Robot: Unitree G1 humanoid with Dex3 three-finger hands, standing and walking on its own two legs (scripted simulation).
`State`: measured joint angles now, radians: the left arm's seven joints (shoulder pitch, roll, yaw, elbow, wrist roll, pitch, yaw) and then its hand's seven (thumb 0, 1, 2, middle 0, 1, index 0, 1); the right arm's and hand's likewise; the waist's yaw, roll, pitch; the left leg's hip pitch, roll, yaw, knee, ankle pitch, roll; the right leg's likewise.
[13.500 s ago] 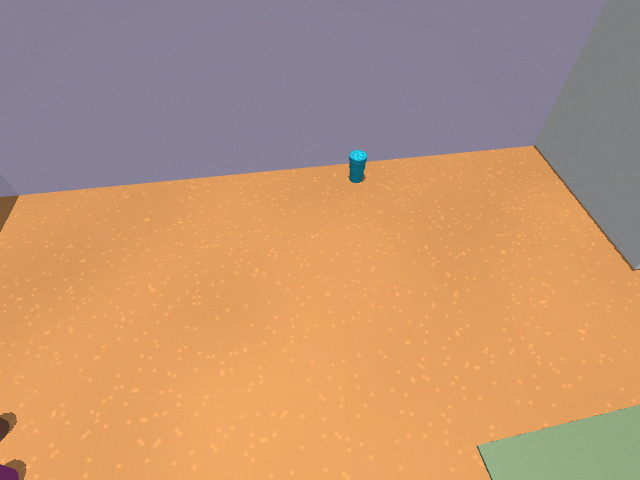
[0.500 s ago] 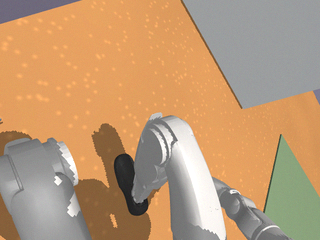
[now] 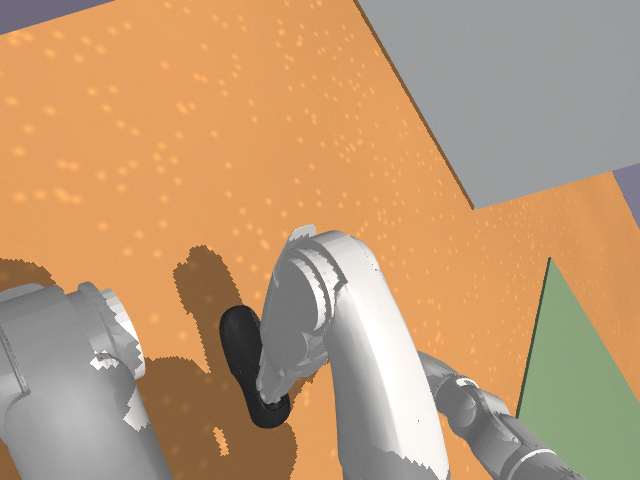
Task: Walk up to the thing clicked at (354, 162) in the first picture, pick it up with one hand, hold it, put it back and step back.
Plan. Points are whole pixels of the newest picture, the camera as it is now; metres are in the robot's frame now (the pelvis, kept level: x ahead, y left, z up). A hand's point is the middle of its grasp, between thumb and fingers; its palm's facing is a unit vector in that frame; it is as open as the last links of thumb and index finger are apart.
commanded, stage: settle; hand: left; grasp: from the side
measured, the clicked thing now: out of the picture +0.45 +0.29 -0.21
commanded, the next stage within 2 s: none
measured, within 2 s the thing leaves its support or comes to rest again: leaves its support in 0.22 s
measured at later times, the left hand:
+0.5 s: hand out of the picture +0.43 +0.31 -0.14, palm faces +0.39 -0.92 -0.03, open 11.0 cm
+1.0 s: hand out of the picture +0.41 +0.33 -0.03, palm faces +0.37 -0.93 -0.06, open 11.0 cm
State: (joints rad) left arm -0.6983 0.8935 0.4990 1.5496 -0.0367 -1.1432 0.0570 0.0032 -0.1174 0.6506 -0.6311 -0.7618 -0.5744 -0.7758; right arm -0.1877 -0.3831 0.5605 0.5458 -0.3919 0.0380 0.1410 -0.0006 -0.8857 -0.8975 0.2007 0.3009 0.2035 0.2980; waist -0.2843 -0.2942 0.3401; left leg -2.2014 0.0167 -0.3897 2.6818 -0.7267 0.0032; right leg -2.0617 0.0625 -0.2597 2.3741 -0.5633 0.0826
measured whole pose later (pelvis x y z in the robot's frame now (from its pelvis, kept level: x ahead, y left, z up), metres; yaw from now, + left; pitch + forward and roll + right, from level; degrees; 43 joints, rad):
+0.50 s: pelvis +0.00 +0.00 +0.01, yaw +1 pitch +13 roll -18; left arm -0.66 0.81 0.48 1.32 -0.05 -1.03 0.01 -0.01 -0.45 0.96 -0.72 -1.01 -0.65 -1.03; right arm -0.13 -0.37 0.47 0.57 -0.34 0.06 0.15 0.00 -0.92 -0.91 0.20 0.30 0.20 0.30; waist -0.25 -0.24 0.27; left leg -2.21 0.02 -0.36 2.64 -0.72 0.00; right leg -2.07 0.05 -0.24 2.36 -0.57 0.07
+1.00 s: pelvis +0.02 -0.01 +0.04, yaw +7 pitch +25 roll -12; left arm -0.57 0.57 0.40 0.94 -0.11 -0.73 -0.11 -0.02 -0.49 1.01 -0.73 -1.01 -0.66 -1.03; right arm 0.02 -0.31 0.23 0.60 -0.16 0.07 0.12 0.00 -0.90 -0.90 0.20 0.30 0.20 0.30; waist -0.15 -0.07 0.02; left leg -2.24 0.01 -0.21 2.49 -0.71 0.00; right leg -2.15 -0.01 -0.14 2.32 -0.63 0.04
